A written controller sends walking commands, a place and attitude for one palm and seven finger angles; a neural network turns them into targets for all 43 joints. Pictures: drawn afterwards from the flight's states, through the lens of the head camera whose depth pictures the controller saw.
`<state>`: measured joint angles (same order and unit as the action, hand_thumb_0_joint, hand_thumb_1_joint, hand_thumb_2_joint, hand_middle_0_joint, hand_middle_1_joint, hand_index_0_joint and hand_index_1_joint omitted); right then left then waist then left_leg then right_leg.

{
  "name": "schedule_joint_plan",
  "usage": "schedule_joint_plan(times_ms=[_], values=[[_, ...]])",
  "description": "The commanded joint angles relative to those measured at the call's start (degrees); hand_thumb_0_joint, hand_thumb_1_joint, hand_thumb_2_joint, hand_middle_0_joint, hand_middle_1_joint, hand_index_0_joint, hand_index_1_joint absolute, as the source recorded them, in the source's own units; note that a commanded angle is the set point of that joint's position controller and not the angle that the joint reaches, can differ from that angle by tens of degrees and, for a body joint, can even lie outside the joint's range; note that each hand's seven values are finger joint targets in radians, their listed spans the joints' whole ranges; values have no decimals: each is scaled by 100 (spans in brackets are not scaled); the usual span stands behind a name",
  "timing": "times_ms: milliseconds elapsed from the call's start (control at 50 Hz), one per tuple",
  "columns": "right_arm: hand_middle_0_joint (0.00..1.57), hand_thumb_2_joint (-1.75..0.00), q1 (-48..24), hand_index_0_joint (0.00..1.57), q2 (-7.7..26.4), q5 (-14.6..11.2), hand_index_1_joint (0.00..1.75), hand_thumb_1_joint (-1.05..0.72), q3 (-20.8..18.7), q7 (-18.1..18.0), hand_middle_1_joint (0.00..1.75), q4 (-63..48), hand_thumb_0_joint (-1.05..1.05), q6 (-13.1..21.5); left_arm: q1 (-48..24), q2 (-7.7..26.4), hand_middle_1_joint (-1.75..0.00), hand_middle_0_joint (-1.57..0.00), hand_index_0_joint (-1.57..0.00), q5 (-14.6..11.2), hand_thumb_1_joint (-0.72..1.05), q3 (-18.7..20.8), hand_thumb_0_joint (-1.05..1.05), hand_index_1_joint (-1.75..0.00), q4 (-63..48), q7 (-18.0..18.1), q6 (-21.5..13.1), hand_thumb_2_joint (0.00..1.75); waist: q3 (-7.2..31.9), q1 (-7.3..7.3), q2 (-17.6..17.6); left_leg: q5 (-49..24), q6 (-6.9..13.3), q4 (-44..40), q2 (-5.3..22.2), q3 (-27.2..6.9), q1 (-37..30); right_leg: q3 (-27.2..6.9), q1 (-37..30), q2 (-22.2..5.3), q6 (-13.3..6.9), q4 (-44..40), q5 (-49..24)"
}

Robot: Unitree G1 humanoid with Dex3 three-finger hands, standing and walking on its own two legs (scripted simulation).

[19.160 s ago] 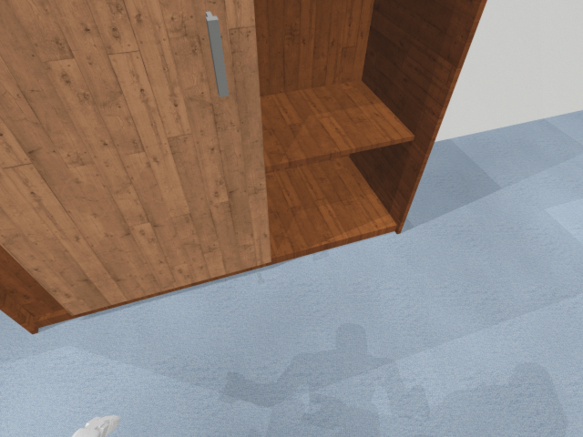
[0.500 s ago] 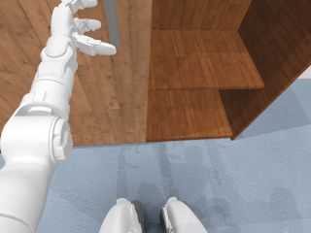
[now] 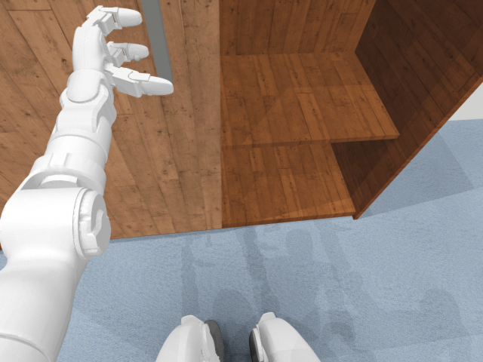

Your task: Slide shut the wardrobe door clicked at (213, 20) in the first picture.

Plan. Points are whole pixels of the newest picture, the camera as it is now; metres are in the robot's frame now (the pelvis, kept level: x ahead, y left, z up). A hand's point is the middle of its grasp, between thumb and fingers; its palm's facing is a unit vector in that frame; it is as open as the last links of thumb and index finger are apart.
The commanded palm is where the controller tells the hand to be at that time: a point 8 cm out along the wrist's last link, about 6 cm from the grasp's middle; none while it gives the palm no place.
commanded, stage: slide the fingers in behind the handle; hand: left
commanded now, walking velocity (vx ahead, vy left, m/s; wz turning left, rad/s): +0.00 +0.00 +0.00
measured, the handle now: (158, 30) +0.59 +0.06 +0.20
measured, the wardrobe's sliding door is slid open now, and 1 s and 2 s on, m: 0.59 0.59 0.59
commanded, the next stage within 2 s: move the hooked fingers beside the handle in 0.22 s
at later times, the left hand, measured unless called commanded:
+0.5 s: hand (136, 59) +0.55 +0.09 +0.18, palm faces +0.00 -1.00 -0.01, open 13.5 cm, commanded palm +0.54 +0.14 +0.18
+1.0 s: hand (132, 58) +0.55 +0.10 +0.18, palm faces -0.02 -1.00 -0.01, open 13.1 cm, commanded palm +0.56 +0.16 +0.18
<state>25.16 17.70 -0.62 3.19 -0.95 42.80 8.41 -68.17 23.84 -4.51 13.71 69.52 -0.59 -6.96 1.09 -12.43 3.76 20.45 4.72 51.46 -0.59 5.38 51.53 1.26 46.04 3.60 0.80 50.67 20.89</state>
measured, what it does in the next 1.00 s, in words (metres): shifts its weight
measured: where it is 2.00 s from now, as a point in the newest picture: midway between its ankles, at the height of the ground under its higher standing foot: outside the picture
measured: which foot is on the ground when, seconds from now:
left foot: down 0.00-1.00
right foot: down 0.00-1.00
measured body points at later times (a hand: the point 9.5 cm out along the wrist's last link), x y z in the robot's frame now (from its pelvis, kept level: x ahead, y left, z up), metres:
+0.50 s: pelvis +0.02 -0.02 +0.01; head +0.09 -0.01 +0.45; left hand +0.54 +0.15 +0.18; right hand +0.03 -0.28 -0.11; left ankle +0.14 +0.04 -0.67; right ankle +0.09 -0.13 -0.68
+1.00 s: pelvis +0.06 -0.04 +0.02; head +0.11 -0.03 +0.47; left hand +0.54 +0.15 +0.18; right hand +0.11 -0.31 -0.09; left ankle +0.14 +0.04 -0.68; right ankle +0.09 -0.13 -0.68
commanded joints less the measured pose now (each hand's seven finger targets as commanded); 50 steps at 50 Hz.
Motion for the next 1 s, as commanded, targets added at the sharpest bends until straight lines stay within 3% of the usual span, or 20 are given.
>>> schedule_joint_plan(times_ms=[0,20,40,100,120,140,220,320,380,500,560,620,720,780,820,840,860,880,900,980], values=[[20,-90,751,20,1019,-12,30,-90,-418,-78,30,-302,0,159,-3197,1363,-120,-30,-30,-18,-50,254,0,-120,-1230,69,-363,30,2327,-188,-92,1967,-278,-1243,505,-1575,-2606,78,431,-4,47,-870,1138],[20,-90,773,20,1014,-3,30,-90,-417,-71,30,-319,0,133,-3096,1498,-120,-30,-30,-6,-50,359,0,-120,-1176,71,-381,30,2293,-119,-84,2018,-288,-1271,492,-1642,-2595,106,420,2,20,-841,1101],[20,-90,744,20,1009,-22,30,-90,-420,-53,30,-356,0,139,-3165,1337,-120,-30,-30,23,-50,233,0,-120,-1261,50,-410,30,2330,-169,-4,1964,-285,-1263,505,-1633,-2701,86,501,-10,31,-839,1049],[20,-90,684,20,1016,-3,30,-90,-457,-6,30,-349,0,119,-3084,1303,-120,-30,-30,49,-50,255,0,-120,-1229,47,-414,30,2260,-90,72,2109,-306,-1273,523,-1782,-2747,109,597,-33,15,-791,1071],[20,-90,704,20,982,9,30,-90,-452,11,30,-394,0,116,-3124,1089,-120,-30,-30,18,-50,83,0,-120,-1351,25,-433,30,2268,-103,227,2087,-305,-1311,506,-1829,-2873,126,649,-39,-12,-779,960],[20,-90,656,20,992,-3,30,-90,-471,30,30,-383,0,114,-3006,1029,-120,-30,-30,36,-50,128,0,-120,-1296,18,-434,30,2306,-81,125,2121,-311,-1307,544,-1890,-2960,117,704,-45,8,-775,953],[20,-90,642,20,954,8,30,-90,-489,71,30,-441,0,105,-2898,1060,-120,-30,-30,-1,-50,143,0,-120,-1459,-14,-466,30,2398,29,196,2049,-308,-1304,484,-1845,-2931,92,488,-55,-34,-814,904],[20,-90,566,20,917,-17,30,-90,-488,71,30,-464,0,100,-2816,687,-120,-30,-30,-28,-50,-155,0,-120,-1563,-6,-475,30,2190,-35,56,2076,-290,-1326,452,-1808,-2868,71,446,-49,-47,-904,917],[20,-90,541,20,941,-47,30,-90,-477,32,30,-446,0,78,-2749,1094,-120,-30,-30,-54,-50,154,0,-120,-1479,4,-442,30,2251,-12,-110,1927,-264,-1277,380,-1576,-2614,-18,129,-38,-33,-1050,1011],[20,-90,442,20,872,-88,30,-90,-454,5,30,-510,0,100,-2599,853,-120,-30,-30,-120,-50,-57,0,-120,-1494,-135,-484,30,2069,11,-68,1908,-269,-1321,333,-1479,-2557,-65,-11,-43,-54,-1184,1045],[20,-90,429,20,869,-117,30,-90,-444,-28,30,-520,0,81,-2494,1050,-120,-30,-30,-168,-50,62,0,-120,-1421,-185,-481,30,1932,14,-227,1812,-246,-1285,283,-1321,-2333,-140,-208,-39,-52,-1319,1104],[20,-90,431,20,804,-145,30,-90,-434,-49,30,-574,0,94,-2595,804,-120,-30,-30,-227,-50,-191,0,-120,-1680,-243,-519,30,1945,-25,-72,1648,-229,-1306,248,-1247,-2405,-165,-354,-66,-73,-1389,962],[20,-90,371,20,773,-188,30,-90,-430,-87,30,-571,0,72,-2401,822,-120,-30,-30,-298,-50,-195,0,-120,-1654,-254,-483,30,1879,19,-198,1475,-213,-1300,198,-1110,-2286,-254,-662,-89,-76,-1567,989],[20,-90,308,20,767,-220,30,-90,-416,-103,30,-558,0,44,-2230,1036,-120,-30,-30,-319,-50,-35,0,-120,-1522,-287,-459,30,1807,66,-392,1304,-201,-1246,161,-973,-2050,-409,-947,-118,-56,-1750,1155],[20,-90,296,20,685,-250,30,-90,-412,-106,30,-607,0,13,-2187,817,-120,-30,-30,-390,-50,-232,0,-120,-1590,-339,-445,30,1743,51,-386,1122,-174,-1208,145,-872,-1986,-493,-1118,-153,-59,-1866,1161],[20,-90,289,20,725,-258,30,-90,-409,-114,30,-586,0,10,-2128,995,-120,-30,-30,-364,-50,-54,0,-120,-1567,-356,-476,30,1704,82,-506,1108,-176,-1231,159,-871,-2002,-514,-1127,-142,-50,-1893,1207],[20,-90,231,20,716,-264,30,-90,-402,-118,30,-589,0,4,-2093,943,-120,-30,-30,-399,-50,-150,0,-120,-1534,-390,-451,30,1619,61,-407,1049,-173,-1219,143,-838,-1950,-548,-1156,-157,-56,-1944,1220],[20,-90,247,20,729,-262,30,-90,-405,-116,30,-571,0,-22,-2138,1167,-120,-30,-30,-382,-50,-2,0,-120,-1559,-373,-465,30,1671,123,-305,1018,-189,-1214,141,-856,-1951,-558,-1208,-178,-75,-1952,1250],[20,-90,211,20,697,-279,30,-90,-398,-108,30,-597,0,-17,-2170,917,-120,-30,-30,-396,-50,-212,0,-120,-1639,-397,-465,30,1672,67,-212,946,-175,-1234,137,-847,-2063,-536,-1180,-168,-75,-1942,1135],[20,-90,142,20,679,-300,30,-90,-387,-109,30,-619,0,-81,-1940,1049,-120,-30,-30,-451,-50,-132,0,-120,-1560,-413,-431,30,1475,120,-282,754,-156,-1185,128,-782,-1940,-703,-1346,-223,-82,-2137,1238]])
